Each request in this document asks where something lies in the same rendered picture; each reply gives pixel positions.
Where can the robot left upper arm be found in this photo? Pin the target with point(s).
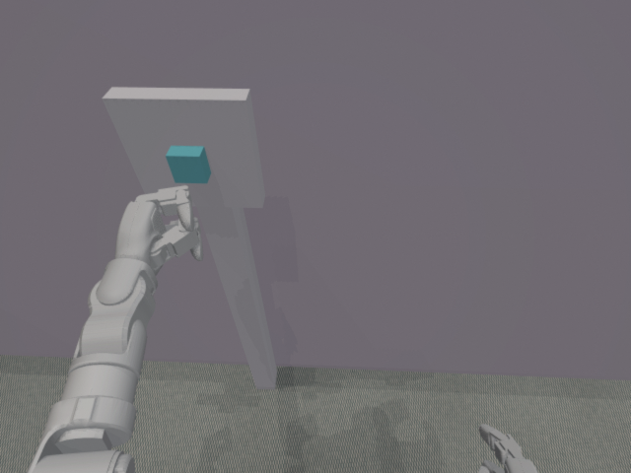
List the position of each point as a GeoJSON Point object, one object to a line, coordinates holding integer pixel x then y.
{"type": "Point", "coordinates": [106, 461]}

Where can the button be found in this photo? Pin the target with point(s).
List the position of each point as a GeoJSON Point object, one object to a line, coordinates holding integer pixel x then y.
{"type": "Point", "coordinates": [188, 164]}

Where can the robot left hand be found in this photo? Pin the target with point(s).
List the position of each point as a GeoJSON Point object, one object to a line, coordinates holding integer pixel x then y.
{"type": "Point", "coordinates": [142, 234]}

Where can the panel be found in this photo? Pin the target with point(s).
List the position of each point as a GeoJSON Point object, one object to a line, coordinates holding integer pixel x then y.
{"type": "Point", "coordinates": [150, 120]}

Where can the robot right hand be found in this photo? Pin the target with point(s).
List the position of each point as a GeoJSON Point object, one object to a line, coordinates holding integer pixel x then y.
{"type": "Point", "coordinates": [506, 450]}

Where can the left robot forearm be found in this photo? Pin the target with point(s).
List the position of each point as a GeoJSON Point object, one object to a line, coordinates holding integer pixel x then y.
{"type": "Point", "coordinates": [96, 410]}

